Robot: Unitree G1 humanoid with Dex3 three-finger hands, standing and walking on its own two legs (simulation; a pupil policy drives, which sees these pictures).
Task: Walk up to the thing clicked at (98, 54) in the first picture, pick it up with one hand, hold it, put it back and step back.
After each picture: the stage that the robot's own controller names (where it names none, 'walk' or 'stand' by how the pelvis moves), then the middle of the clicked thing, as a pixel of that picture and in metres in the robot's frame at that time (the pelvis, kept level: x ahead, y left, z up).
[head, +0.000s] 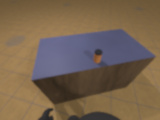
stand; (97, 56) +0.57 -0.02 +0.00
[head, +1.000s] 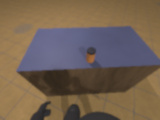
rise first; (90, 55) +0.51 +0.05 +0.03
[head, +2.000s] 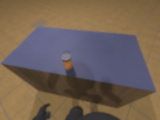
rise first; (67, 61) +0.41 +0.22 +0.03
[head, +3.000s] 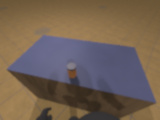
stand; (71, 70) +0.39 +0.18 +0.00
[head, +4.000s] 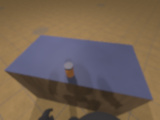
stand; (69, 70) +0.39 +0.20 -0.01
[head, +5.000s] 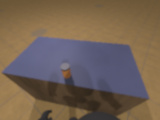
stand; (66, 70) +0.38 +0.22 -0.01
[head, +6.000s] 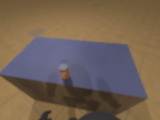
stand; (64, 71) +0.37 +0.23 -0.01
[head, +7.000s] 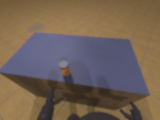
rise first; (64, 68) +0.38 +0.23 +0.00
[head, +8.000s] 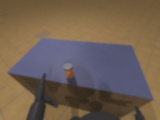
rise first; (68, 70) +0.38 +0.22 +0.00
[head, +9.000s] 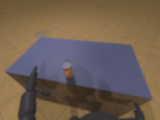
go down; (68, 70) +0.39 +0.22 +0.00
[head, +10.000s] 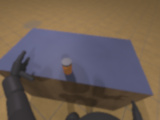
go down; (67, 66) +0.39 +0.20 +0.03
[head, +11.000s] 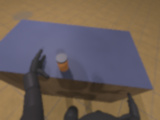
close in; (62, 62) +0.39 +0.20 +0.05
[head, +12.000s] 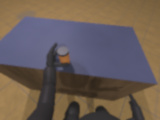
close; (64, 56) +0.42 +0.20 +0.08
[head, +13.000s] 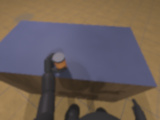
lift; (60, 62) +0.38 +0.21 +0.07
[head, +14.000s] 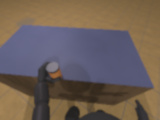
lift; (55, 72) +0.32 +0.24 +0.07
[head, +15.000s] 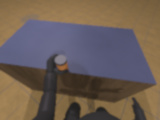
lift; (62, 64) +0.36 +0.21 +0.07
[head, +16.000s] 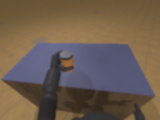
lift; (67, 61) +0.33 +0.16 +0.20
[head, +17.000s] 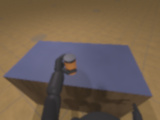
hold; (70, 64) +0.33 +0.16 +0.16
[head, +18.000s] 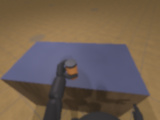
hold; (72, 69) +0.32 +0.14 +0.13
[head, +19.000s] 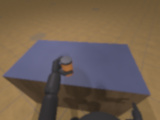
crouch; (67, 66) +0.33 +0.18 +0.13
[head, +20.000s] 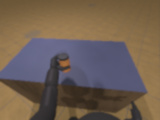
lower; (64, 62) +0.38 +0.20 +0.11
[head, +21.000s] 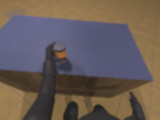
lower; (61, 53) +0.44 +0.20 +0.08
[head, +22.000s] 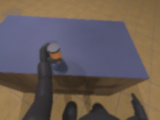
lower; (55, 53) +0.44 +0.22 +0.08
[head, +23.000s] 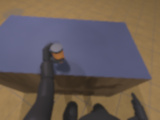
lower; (58, 53) +0.44 +0.21 +0.08
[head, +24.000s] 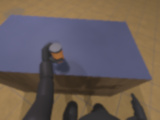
lower; (57, 53) +0.44 +0.22 +0.08
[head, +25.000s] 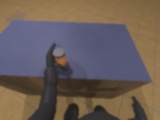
withdraw; (60, 57) +0.42 +0.20 +0.07
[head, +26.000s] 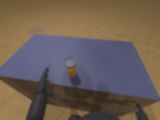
sink last; (71, 68) +0.38 +0.18 +0.04
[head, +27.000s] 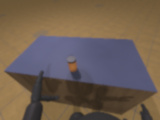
stand; (72, 64) +0.43 +0.20 +0.04
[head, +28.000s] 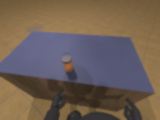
stand; (67, 63) +0.41 +0.21 +0.05
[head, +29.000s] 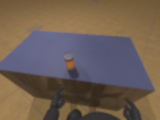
stand; (69, 61) +0.42 +0.20 +0.05
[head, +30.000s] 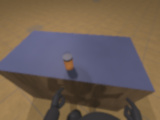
stand; (68, 62) +0.42 +0.20 +0.06
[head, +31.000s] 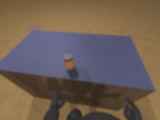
stand; (69, 61) +0.42 +0.20 +0.06
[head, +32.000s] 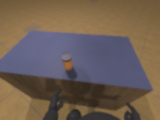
stand; (67, 62) +0.42 +0.20 +0.06
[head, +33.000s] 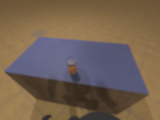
stand; (72, 66) +0.43 +0.19 +0.00
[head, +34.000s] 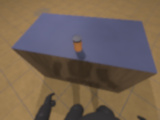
walk; (77, 43) +0.56 +0.16 +0.03
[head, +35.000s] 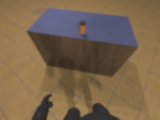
walk; (82, 27) +0.86 +0.14 +0.01
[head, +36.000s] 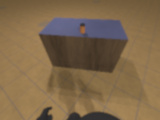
stand; (82, 28) +1.06 +0.19 +0.01
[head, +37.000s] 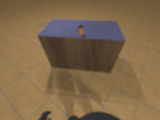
stand; (80, 30) +1.06 +0.21 -0.01
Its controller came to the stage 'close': yes
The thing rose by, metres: 0.17
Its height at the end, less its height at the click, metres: +0.00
